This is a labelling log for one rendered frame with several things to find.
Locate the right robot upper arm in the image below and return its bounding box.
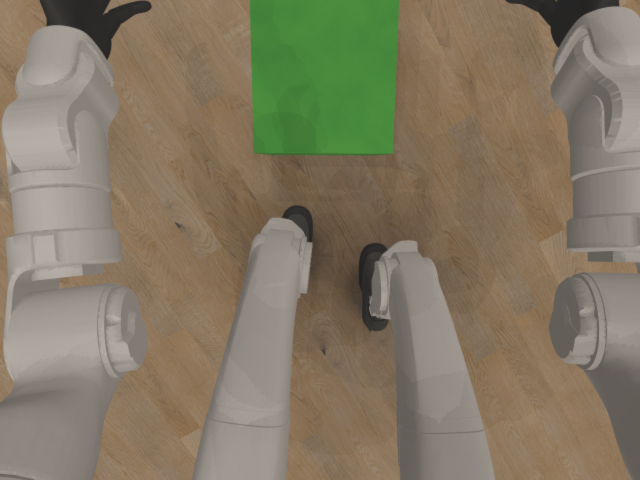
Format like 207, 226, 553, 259
549, 272, 640, 480

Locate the robot left forearm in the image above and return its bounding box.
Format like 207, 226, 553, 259
1, 25, 122, 381

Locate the left robot shin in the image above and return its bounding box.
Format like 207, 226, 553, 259
248, 218, 305, 262

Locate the right robot hand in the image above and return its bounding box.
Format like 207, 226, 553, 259
505, 0, 620, 48

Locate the robot right forearm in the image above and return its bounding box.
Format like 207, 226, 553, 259
551, 6, 640, 273

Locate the robot left thigh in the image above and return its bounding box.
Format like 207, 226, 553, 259
192, 229, 313, 480

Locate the left robot upper arm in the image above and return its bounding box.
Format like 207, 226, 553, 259
0, 283, 148, 480

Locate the left robot hand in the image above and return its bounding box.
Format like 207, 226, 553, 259
40, 0, 152, 59

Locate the carton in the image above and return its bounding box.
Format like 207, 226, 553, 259
250, 0, 399, 155

